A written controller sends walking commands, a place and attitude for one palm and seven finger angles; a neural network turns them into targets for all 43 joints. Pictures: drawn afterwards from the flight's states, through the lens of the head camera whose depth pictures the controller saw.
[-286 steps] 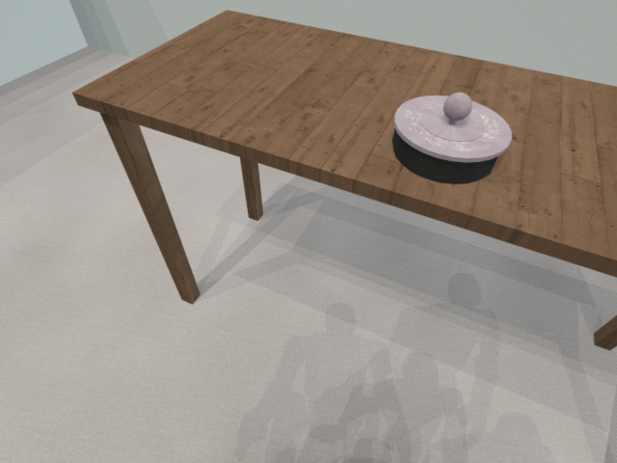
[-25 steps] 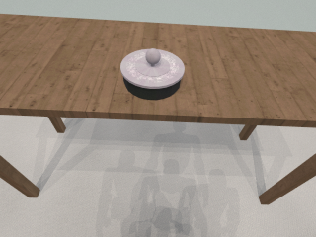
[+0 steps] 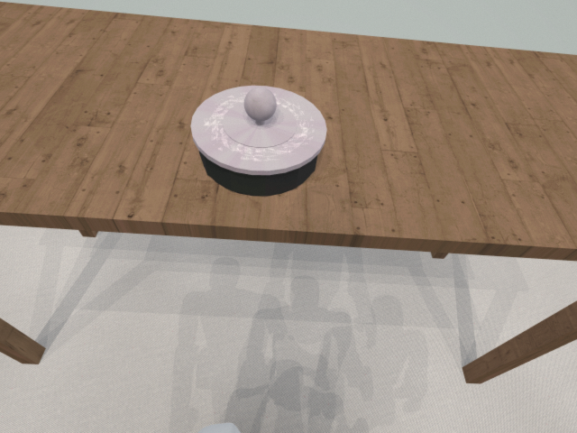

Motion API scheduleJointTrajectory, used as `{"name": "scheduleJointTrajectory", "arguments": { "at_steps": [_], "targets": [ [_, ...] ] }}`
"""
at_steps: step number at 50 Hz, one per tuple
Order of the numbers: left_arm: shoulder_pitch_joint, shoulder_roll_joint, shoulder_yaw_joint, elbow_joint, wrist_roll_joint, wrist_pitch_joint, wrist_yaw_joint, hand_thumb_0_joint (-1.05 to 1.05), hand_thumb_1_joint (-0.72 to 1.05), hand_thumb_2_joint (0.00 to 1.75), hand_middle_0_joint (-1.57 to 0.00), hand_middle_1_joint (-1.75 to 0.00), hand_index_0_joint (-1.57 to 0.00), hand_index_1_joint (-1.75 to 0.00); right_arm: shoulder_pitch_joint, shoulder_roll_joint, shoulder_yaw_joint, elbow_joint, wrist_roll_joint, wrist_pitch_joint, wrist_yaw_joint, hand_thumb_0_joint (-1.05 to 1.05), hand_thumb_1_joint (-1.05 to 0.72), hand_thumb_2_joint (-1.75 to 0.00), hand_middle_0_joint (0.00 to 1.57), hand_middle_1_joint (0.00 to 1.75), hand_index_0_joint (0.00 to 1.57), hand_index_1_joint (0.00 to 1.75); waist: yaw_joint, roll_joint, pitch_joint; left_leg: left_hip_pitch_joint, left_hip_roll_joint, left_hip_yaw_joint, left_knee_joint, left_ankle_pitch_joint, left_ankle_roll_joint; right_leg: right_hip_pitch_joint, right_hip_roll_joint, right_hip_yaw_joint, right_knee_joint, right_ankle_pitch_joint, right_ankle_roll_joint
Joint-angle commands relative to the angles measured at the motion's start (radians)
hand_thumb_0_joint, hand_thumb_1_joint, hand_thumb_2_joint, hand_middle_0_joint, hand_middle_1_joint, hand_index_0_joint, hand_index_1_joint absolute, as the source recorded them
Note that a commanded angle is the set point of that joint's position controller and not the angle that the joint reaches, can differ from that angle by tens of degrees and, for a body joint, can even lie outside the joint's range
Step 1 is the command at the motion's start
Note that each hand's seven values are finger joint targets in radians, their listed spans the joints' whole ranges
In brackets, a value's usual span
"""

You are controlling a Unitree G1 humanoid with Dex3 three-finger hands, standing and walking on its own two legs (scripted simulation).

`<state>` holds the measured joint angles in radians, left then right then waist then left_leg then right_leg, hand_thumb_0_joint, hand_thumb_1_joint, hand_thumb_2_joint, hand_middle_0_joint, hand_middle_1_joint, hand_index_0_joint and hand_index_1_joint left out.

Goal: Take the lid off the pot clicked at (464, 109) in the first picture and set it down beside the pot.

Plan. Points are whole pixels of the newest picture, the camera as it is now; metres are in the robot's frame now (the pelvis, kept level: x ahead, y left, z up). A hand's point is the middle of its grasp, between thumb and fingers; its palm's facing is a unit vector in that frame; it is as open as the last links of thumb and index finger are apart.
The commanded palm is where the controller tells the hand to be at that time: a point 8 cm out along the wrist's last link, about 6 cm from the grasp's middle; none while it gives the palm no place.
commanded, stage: shuffle to correct the standing spot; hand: left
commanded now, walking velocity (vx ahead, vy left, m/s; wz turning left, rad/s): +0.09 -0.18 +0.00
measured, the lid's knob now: (260, 104) +0.49 +0.09 +0.19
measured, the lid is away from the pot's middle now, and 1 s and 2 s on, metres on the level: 0.00 0.00 0.00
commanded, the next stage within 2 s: come to a stop and stand still in 0.20 s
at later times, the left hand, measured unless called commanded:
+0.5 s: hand (230, 418) +0.16 +0.09 -0.14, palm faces +0.00 -0.97 -0.26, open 7.4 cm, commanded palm none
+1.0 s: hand out of the picture +0.02 +0.18 -0.18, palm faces +0.14 -0.96 -0.24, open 7.4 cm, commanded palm none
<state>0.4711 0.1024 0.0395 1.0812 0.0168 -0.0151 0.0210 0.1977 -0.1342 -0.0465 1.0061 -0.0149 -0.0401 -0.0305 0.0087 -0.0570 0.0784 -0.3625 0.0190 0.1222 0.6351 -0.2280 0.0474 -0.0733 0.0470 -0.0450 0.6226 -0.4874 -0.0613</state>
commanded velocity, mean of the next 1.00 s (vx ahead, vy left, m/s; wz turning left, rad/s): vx -0.02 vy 0.04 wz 0.01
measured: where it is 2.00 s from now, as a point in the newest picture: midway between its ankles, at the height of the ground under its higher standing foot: outside the picture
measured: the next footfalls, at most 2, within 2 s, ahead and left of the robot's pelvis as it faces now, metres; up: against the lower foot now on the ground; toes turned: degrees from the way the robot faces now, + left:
right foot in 0.42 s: +0.13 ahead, -0.23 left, +0.00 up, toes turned -1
left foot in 0.92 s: +0.05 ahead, +0.06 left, +0.00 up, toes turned +3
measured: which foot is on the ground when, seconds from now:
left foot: down 0.00-0.42, up 0.44-0.90, down 0.92-1.00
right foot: down 0.00-0.00, up 0.02-0.40, down 0.42-0.92, up 0.94-1.00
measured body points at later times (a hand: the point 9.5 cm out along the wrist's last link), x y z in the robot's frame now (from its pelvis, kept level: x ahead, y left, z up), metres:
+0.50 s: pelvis +0.06 -0.10 +0.01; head +0.11 -0.12 +0.45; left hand +0.16 +0.14 -0.12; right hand +0.07 -0.34 -0.15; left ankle +0.04 +0.06 -0.69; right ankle +0.09 -0.22 -0.72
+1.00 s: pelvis +0.01 -0.04 +0.01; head +0.04 +0.00 +0.46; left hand +0.02 +0.23 -0.16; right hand +0.15 -0.27 -0.11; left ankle +0.01 +0.05 -0.72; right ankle +0.06 -0.20 -0.68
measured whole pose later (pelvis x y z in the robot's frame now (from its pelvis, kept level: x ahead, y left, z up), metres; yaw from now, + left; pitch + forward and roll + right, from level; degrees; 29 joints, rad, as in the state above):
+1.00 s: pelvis +0.01 -0.04 +0.01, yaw +3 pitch +0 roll -1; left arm 0.27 0.26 0.08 0.94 0.03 0.08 0.04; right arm 0.14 -0.16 -0.03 0.88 -0.02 0.03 0.00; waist 0.04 -0.08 0.07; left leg -0.30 -0.02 0.02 0.62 -0.32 0.04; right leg -0.49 -0.05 0.04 0.89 -0.46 0.03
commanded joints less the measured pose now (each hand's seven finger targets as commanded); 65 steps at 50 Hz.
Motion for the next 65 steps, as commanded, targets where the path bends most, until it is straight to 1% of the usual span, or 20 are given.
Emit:
{"name": "scheduleJointTrajectory", "arguments": {
  "at_steps": [1,3,6,14,17,19,20,21,22,24,28,39,43,45,46,48,51,53,60,65],
  "targets": [
    [-0.049,0.13,0.033,-0.121,-0.008,-0.011,0.004,0.0,0.9,0.9,-0.2,-0.3,-0.2,-0.3,0.336,-0.222,-0.044,0.022,-0.005,0.005,-0.027,0.0,-0.9,-0.9,0.2,0.3,0.2,0.3,-0.124,0.152,-0.136,0.415,0.479,-0.606,-0.293,0.575,0.27,-0.479,-0.03,0.133,0.695,-0.085,0.003],
    [-0.112,0.109,0.043,-0.126,0.011,0.004,-0.002,0.0,0.9,0.9,-0.2,-0.3,-0.2,-0.3,0.178,-0.141,-0.017,-0.013,-0.009,-0.008,-0.026,0.0,-0.9,-0.9,0.2,0.3,0.2,0.3,-0.05,0.184,0.034,0.127,0.398,-0.498,-0.377,0.291,0.196,-0.502,-0.087,0.145,0.693,0.011,0.028],
    [-0.085,0.093,0.045,-0.129,0.013,0.03,-0.025,0.0,0.9,0.9,-0.2,-0.3,-0.2,-0.3,0.083,-0.12,-0.009,-0.038,-0.011,-0.023,-0.023,0.0,-0.9,-0.9,0.2,0.3,0.2,0.3,0.008,0.188,0.024,0.041,0.31,-0.323,-0.399,0.194,0.137,-0.455,-0.117,0.135,0.608,0.119,0.045],
    [-0.28,0.099,0.036,-0.235,0.013,0.045,-0.043,0.0,0.9,0.9,-0.2,-0.3,-0.2,-0.3,0.123,-0.187,-0.048,-0.063,-0.028,0.004,-0.008,0.0,-0.9,-0.9,0.2,0.3,0.2,0.3,-0.058,0.233,-0.014,0.099,0.234,-0.195,-0.378,0.109,0.081,-0.42,-0.113,0.002,0.181,0.167,0.096],
    [-0.245,0.114,0.039,-0.237,0.007,0.027,-0.041,0.0,0.9,0.9,-0.2,-0.3,-0.2,-0.3,0.102,-0.217,-0.056,-0.079,-0.027,0.016,-0.006,0.0,-0.9,-0.9,0.2,0.3,0.2,0.3,-0.03,0.237,-0.089,0.083,0.234,-0.195,-0.28,0.169,0.056,-0.252,-0.085,-0.018,-0.004,0.194,0.095],
    [-0.109,0.178,0.048,-0.192,0.006,-0.003,-0.026,0.0,0.9,0.9,-0.2,-0.3,-0.2,-0.3,0.102,-0.16,-0.042,-0.079,-0.019,0.022,0.004,0.0,-0.9,-0.9,0.2,0.3,0.2,0.3,0.03,0.076,-0.161,0.013,0.102,-0.11,-0.076,0.058,-0.032,-0.016,-0.098,0.022,-0.214,0.35,0.094],
    [-0.077,0.284,0.065,-0.179,0.016,-0.013,-0.011,0.0,0.9,0.9,-0.2,-0.3,-0.2,-0.3,0.133,-0.079,-0.025,-0.087,-0.008,0.026,0.008,0.0,-0.9,-0.9,0.2,0.3,0.2,0.3,0.036,-0.212,-0.205,-0.164,0.011,-0.039,0.093,-0.276,-0.078,0.102,-0.323,0.267,-0.257,0.507,0.039],
    [-0.081,0.318,0.064,-0.19,0.009,-0.011,-0.008,0.0,0.9,0.9,-0.2,-0.3,-0.2,-0.3,0.113,-0.093,-0.023,-0.102,-0.003,0.038,0.001,0.0,-0.9,-0.9,0.2,0.3,0.2,0.3,0.056,-0.272,-0.204,-0.158,0.006,-0.096,0.214,-0.433,-0.08,0.031,-0.44,0.39,-0.277,0.642,-0.049],
    [-0.114,0.296,0.051,-0.194,0.011,-0.013,-0.006,0.0,0.9,0.9,-0.2,-0.3,-0.2,-0.3,0.097,-0.098,-0.023,-0.097,-0.001,0.039,0.001,0.0,-0.9,-0.9,0.2,0.3,0.2,0.3,0.046,-0.161,-0.162,-0.136,0.016,-0.136,0.275,-0.411,-0.07,-0.041,-0.429,0.354,-0.261,0.692,-0.099],
    [-0.186,0.284,0.062,-0.212,0.012,-0.011,0.01,0.0,0.9,0.9,-0.2,-0.3,-0.2,-0.3,0.133,-0.104,-0.031,-0.073,-0.001,0.055,-0.002,0.0,-0.9,-0.9,0.2,0.3,0.2,0.3,0.01,-0.218,-0.159,-0.162,0.0,-0.126,0.381,-0.351,-0.084,-0.032,-0.385,0.348,-0.214,0.85,-0.114],
    [-0.159,0.282,0.066,-0.21,0.008,-0.005,0.035,0.0,0.9,0.9,-0.2,-0.3,-0.2,-0.3,0.059,-0.137,-0.033,-0.087,0.0,0.083,0.008,0.0,-0.9,-0.9,0.2,0.3,0.2,0.3,0.028,-0.121,-0.149,-0.233,-0.018,-0.161,0.515,-0.247,-0.11,0.005,-0.382,0.264,-0.166,1.076,-0.132],
    [-0.155,0.315,0.074,-0.233,0.029,0.012,0.049,0.0,0.9,0.9,-0.2,-0.3,-0.2,-0.3,-0.055,-0.114,-0.028,-0.17,-0.001,0.096,0.031,0.0,-0.9,-0.9,0.2,0.3,0.2,0.3,0.042,-0.146,-0.155,-0.119,-0.027,-0.154,0.318,-0.221,-0.103,-0.134,-0.392,0.301,-0.218,0.636,-0.146],
    [-0.23,0.327,0.073,-0.259,0.027,0.032,0.025,0.0,0.9,0.9,-0.2,-0.3,-0.2,-0.3,0.072,-0.11,-0.025,-0.129,0.011,0.062,0.032,0.0,-0.9,-0.9,0.2,0.3,0.2,0.3,-0.021,-0.181,-0.16,0.185,-0.07,-0.064,-0.049,-0.093,-0.082,-0.287,-0.308,0.219,-0.199,0.427,-0.051],
    [-0.211,0.254,0.053,-0.274,0.015,0.046,0.017,0.0,0.9,0.9,-0.2,-0.3,-0.2,-0.3,0.117,-0.176,-0.034,-0.116,0.009,0.04,0.021,0.0,-0.9,-0.9,0.2,0.3,0.2,0.3,-0.045,0.091,-0.178,0.364,0.052,-0.172,-0.241,-0.026,-0.052,-0.433,-0.202,0.113,0.004,0.221,0.025],
    [-0.208,0.195,0.043,-0.286,0.011,0.052,0.014,0.0,0.9,0.9,-0.2,-0.3,-0.2,-0.3,0.078,-0.256,-0.051,-0.148,-0.003,0.042,0.019,0.0,-0.9,-0.9,0.2,0.3,0.2,0.3,-0.049,0.403,-0.105,0.272,0.288,-0.478,-0.357,0.027,0.046,-0.578,-0.066,-0.006,0.219,-0.106,0.1],
    [-0.227,0.222,0.048,-0.247,0.01,0.062,0.022,0.0,0.9,0.9,-0.2,-0.3,-0.2,-0.3,-0.008,-0.225,-0.032,-0.173,-0.018,0.054,0.01,0.0,-0.9,-0.9,0.2,0.3,0.2,0.3,-0.026,0.345,-0.031,-0.003,0.275,-0.452,-0.433,0.011,0.128,-0.468,-0.078,0.121,0.432,-0.043,0.084],
    [-0.158,0.214,0.05,-0.186,0.015,0.057,0.007,0.0,0.9,0.9,-0.2,-0.3,-0.2,-0.3,-0.092,-0.174,-0.01,-0.176,-0.015,0.045,0.005,0.0,-0.9,-0.9,0.2,0.3,0.2,0.3,0.036,0.224,-0.014,-0.031,0.174,-0.34,-0.399,-0.053,0.103,-0.435,-0.061,0.098,0.529,0.074,0.078],
    [-0.145,0.2,0.042,-0.172,0.012,0.05,0.004,0.0,0.9,0.9,-0.2,-0.3,-0.2,-0.3,-0.046,-0.173,-0.008,-0.153,-0.008,0.038,0.002,0.0,-0.9,-0.9,0.2,0.3,0.2,0.3,0.022,0.179,-0.058,0.077,0.142,-0.298,-0.397,-0.019,0.085,-0.443,-0.058,0.073,0.489,0.102,0.089],
    [-0.203,0.147,0.015,-0.167,0.004,0.04,0.007,0.0,0.9,0.9,-0.2,-0.3,-0.2,-0.3,0.11,-0.154,-0.006,-0.07,-0.009,0.028,-0.014,0.0,-0.9,-0.9,0.2,0.3,0.2,0.3,-0.041,0.143,-0.118,0.289,0.208,-0.39,-0.392,0.227,0.132,-0.314,-0.08,0.052,0.07,0.005,0.078],
    [-0.097,0.158,0.015,-0.1,0.001,0.022,0.018,0.0,0.9,0.9,-0.2,-0.3,-0.2,-0.3,0.109,-0.133,-0.001,-0.027,0.008,0.022,-0.008,0.0,-0.9,-0.9,0.2,0.3,0.2,0.3,0.003,0.055,-0.146,0.164,0.124,-0.313,-0.322,0.129,0.036,-0.009,-0.106,0.089,-0.292,0.297,0.047]
  ]
}}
